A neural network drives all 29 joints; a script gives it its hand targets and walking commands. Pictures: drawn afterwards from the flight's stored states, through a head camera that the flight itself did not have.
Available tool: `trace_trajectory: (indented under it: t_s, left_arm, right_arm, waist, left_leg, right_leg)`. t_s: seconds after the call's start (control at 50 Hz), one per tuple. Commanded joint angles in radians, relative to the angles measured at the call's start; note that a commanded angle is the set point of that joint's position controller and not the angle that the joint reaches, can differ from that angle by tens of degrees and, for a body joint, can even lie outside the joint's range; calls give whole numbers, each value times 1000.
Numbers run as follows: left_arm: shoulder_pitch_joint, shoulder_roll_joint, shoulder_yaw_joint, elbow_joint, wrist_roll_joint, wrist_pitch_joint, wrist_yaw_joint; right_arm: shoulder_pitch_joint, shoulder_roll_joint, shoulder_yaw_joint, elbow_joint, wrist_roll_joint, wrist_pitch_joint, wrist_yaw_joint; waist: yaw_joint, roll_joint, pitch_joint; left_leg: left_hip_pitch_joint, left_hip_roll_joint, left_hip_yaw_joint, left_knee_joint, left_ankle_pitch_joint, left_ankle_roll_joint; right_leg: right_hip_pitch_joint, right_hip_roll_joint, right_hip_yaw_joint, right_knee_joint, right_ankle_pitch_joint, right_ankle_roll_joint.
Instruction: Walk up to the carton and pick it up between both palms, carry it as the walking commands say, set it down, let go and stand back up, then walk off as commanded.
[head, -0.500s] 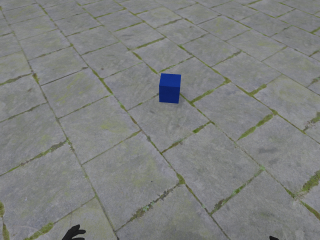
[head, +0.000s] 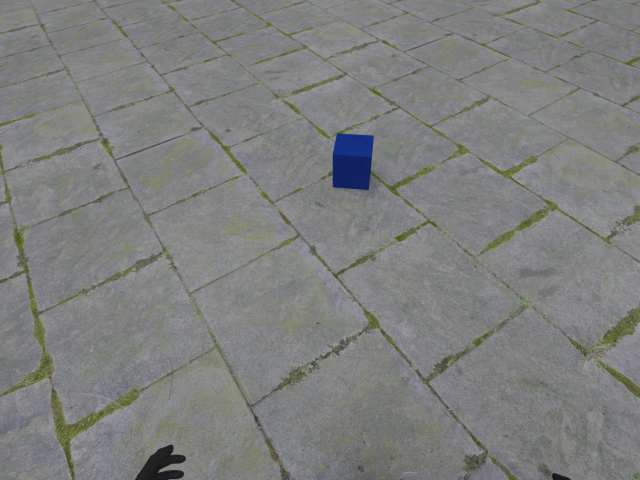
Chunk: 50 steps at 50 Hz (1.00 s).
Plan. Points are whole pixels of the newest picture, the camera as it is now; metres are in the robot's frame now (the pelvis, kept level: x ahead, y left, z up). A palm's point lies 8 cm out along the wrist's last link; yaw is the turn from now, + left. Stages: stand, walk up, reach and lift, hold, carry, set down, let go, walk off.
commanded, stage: walk off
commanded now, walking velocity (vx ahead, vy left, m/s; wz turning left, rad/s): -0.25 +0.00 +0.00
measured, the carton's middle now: (352, 161) +1.50 -0.02 -0.66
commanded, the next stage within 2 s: stand in 1.76 s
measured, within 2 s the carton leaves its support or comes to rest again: neither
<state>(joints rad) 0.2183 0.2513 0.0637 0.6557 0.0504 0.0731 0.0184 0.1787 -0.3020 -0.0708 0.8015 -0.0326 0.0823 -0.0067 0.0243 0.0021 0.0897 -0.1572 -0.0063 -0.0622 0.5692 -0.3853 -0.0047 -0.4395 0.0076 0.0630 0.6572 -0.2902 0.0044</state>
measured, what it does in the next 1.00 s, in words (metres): walks backwards: right foot, then left foot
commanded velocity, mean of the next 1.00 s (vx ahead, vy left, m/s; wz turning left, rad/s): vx -0.25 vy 0.00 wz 0.00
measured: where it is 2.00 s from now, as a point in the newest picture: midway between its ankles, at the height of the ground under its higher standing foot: outside the picture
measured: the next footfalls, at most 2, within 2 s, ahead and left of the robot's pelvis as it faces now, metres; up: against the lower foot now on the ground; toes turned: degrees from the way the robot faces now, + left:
right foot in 0.32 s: -0.11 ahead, -0.14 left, +0.00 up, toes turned +3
left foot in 0.80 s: -0.30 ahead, +0.12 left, +0.00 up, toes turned -4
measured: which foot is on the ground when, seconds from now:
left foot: down 0.00-0.32, up 0.34-0.78, down 0.80-1.00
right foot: up 0.00-0.30, down 0.32-0.78, up 0.80-1.00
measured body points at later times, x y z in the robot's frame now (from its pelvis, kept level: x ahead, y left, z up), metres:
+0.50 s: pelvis -0.16 -0.05 +0.02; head -0.13 -0.08 +0.47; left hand -0.06 +0.23 -0.07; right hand -0.05 -0.32 -0.12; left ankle -0.19 +0.12 -0.62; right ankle -0.15 -0.14 -0.72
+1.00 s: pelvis -0.34 -0.01 +0.01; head -0.31 +0.01 +0.46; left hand -0.25 +0.27 -0.12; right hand -0.24 -0.29 -0.10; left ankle -0.34 +0.12 -0.72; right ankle -0.40 -0.14 -0.63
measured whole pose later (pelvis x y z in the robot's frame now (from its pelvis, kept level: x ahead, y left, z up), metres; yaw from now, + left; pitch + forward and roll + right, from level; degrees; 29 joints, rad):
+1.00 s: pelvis -0.34 -0.01 +0.01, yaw +0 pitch -1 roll -1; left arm 0.26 0.29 0.07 0.69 0.05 0.08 0.02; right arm 0.18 -0.24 -0.07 0.82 -0.03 0.09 -0.02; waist 0.03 -0.04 0.08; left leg -0.26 0.01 -0.07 0.59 -0.31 -0.01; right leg -0.44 0.13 0.10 1.22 -0.45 -0.01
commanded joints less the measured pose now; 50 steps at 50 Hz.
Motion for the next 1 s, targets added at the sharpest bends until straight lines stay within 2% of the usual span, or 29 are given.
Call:
trace_trajectory:
  t_s: [0.0,0.02,0.06,0.1,0.12,0.18,0.22,0.26,0.28,0.3,0.32,0.34,0.36,0.38,0.4,0.44,0.52,0.62,0.66,0.72,0.74,0.76,0.78,0.8,0.82,0.84,0.88,0.94,0.98]
  left_arm:
    - [4,73,40,26,-34,6,-3]
    - [34,97,42,36,-39,4,1]
    - [47,140,51,73,-45,6,5]
    - [38,140,51,48,-44,12,8]
    - [18,119,41,47,-44,12,5]
    - [-10,104,22,21,-61,-2,6]
    - [17,85,20,38,-67,-4,16]
    - [156,91,18,75,-66,-5,7]
    - [152,137,25,88,-55,-13,8]
    - [118,212,44,55,-56,-23,5]
    - [92,241,47,33,-33,-33,4]
    - [92,255,52,46,-16,-35,6]
    - [25,177,37,34,-19,-32,6]
    - [-9,158,30,25,-28,-24,8]
    - [-82,143,24,11,-23,-23,17]
    - [-32,172,40,18,-37,-24,7]
    - [100,112,20,53,-42,-23,15]
    - [51,145,33,52,-33,-18,3]
    - [17,167,42,56,-34,-14,2]
    - [26,123,38,42,-34,0,6]
    - [16,92,31,19,-38,1,8]
    - [1,94,37,9,-31,6,20]
    - [43,90,40,48,-26,8,16]
    - [10,85,38,51,-36,4,5]
    - [21,94,42,35,-33,6,9]
    - [39,129,52,68,-41,6,8]
    - [71,115,49,89,-45,8,-2]
    - [-4,109,40,58,-35,1,5]
    - [-16,91,30,46,-47,3,11]
  right_arm:
    - [-94,-212,-22,-82,-17,-32,-14]
    - [-153,-177,-27,-80,-6,-33,-8]
    - [-143,-104,-16,-92,1,-14,-14]
    - [-93,-89,-18,-90,16,-27,-22]
    - [-37,-82,-12,-75,23,-32,-21]
    - [19,-147,-32,-50,21,-28,-23]
    - [14,-138,-21,-31,19,-16,-16]
    - [16,-129,-21,-36,26,-9,-5]
    - [47,-96,-23,-30,30,-12,1]
    - [51,-59,-10,-53,31,-8,-9]
    - [-18,-69,-26,-59,26,0,-20]
    - [-82,-79,-19,-64,8,4,-12]
    - [-48,-66,-25,-60,16,8,-5]
    - [-37,-53,-25,-50,27,10,-2]
    - [-29,-81,-36,-41,20,13,-2]
    - [29,-79,-29,-27,19,9,0]
    - [-21,-50,-19,-48,27,9,3]
    - [-8,-59,-3,-34,42,13,-1]
    - [74,-47,-3,8,41,10,-5]
    - [179,-74,-17,42,27,5,-20]
    - [179,-181,-35,23,9,0,-22]
    - [115,-225,-35,-21,-6,-9,-16]
    - [61,-148,-12,-30,-12,-12,-16]
    - [-38,-122,-4,-55,-19,-16,-18]
    - [-129,-189,-20,-73,-23,-27,-14]
    - [-201,-139,-15,-69,-9,-30,-14]
    - [-124,-121,-26,-71,3,-20,-13]
    - [4,-100,-21,-41,28,-25,-30]
    - [69,-107,-18,-19,24,-32,-37]
  waist:
    - [-7,187,-41]
    - [37,166,-2]
    - [10,169,24]
    - [-8,148,-14]
    - [-19,131,-48]
    - [-63,207,-125]
    - [-53,209,-111]
    - [-5,240,-110]
    - [-24,50,-105]
    - [-28,-271,-90]
    - [17,-279,-75]
    - [50,-242,-74]
    - [-9,-163,-30]
    - [-11,-113,-6]
    - [-46,-121,-18]
    - [-20,-150,-71]
    - [40,-212,-100]
    - [13,-232,-107]
    - [-11,-298,-129]
    - [-65,-101,-71]
    - [-79,146,-19]
    - [-75,233,0]
    - [-28,145,-13]
    - [-4,68,-7]
    - [16,196,-1]
    - [58,172,46]
    - [27,144,9]
    - [-44,124,-55]
    - [-79,199,-111]
  left_leg:
    - [-368,327,-187,-282,397,157]
    - [-343,249,-111,-282,373,128]
    - [-316,182,-63,-252,450,114]
    - [-115,243,-140,-219,411,157]
    - [2,239,-130,-180,535,147]
    - [135,280,-190,-138,609,137]
    - [99,265,-209,-115,681,139]
    - [-24,241,-144,-42,640,87]
    - [-116,155,-92,74,452,22]
    - [-335,-29,18,222,-137,-34]
    - [-323,-85,-42,473,-305,-43]
    - [-258,-96,-148,604,-259,-16]
    - [-234,-81,-135,687,-156,10]
    - [-250,-94,-126,704,-123,11]
    - [-271,-86,-82,770,-72,0]
    - [-316,-82,-65,734,-70,-24]
    - [-333,-64,43,487,-133,-63]
    - [-131,-41,73,157,-168,-43]
    - [-40,-18,97,63,-87,-24]
    - [64,26,32,-197,84,13]
    - [-19,219,-236,-322,55,83]
    - [-222,448,-442,-347,200,155]
    - [-328,389,-339,-315,164,154]
    - [-385,313,-227,-289,216,145]
    - [-439,306,-193,-322,252,177]
    - [-439,221,-103,-303,283,143]
    - [-316,199,-94,-257,369,113]
    - [58,267,-223,-179,505,176]
    - [218,304,-270,-158,610,186]
  right_leg:
    - [62,120,138,617,-246,-17]
    - [43,95,118,650,-179,-6]
    - [39,120,54,711,-163,15]
    - [-48,107,51,598,-157,34]
    - [-69,87,36,502,-199,36]
    - [3,-10,-5,150,-268,43]
    - [110,26,-79,-25,-307,40]
    - [284,-16,-83,-288,-14,23]
    - [322,-94,66,-337,182,9]
    - [359,-362,393,-351,592,-46]
    - [231,-427,388,-333,775,-155]
    - [101,-413,336,-346,699,-165]
    - [57,-311,224,-336,519,-137]
    - [21,-231,200,-339,414,-88]
    - [82,-218,171,-322,390,-97]
    - [183,-213,160,-306,440,-75]
    - [347,-215,207,-323,413,-140]
    - [263,-246,272,-368,331,-157]
    - [237,-240,218,-369,283,-136]
    - [38,-162,155,-247,33,-63]
    - [-67,-30,44,-8,-140,-7]
    - [-77,109,15,333,-346,29]
    - [-18,90,148,511,-322,9]
    - [6,126,147,594,-252,-1]
    - [40,137,113,661,-221,-9]
    - [68,119,111,718,-146,-2]
    - [20,125,89,767,-146,2]
    - [-97,100,46,493,-199,46]
    - [-117,65,48,318,-268,53]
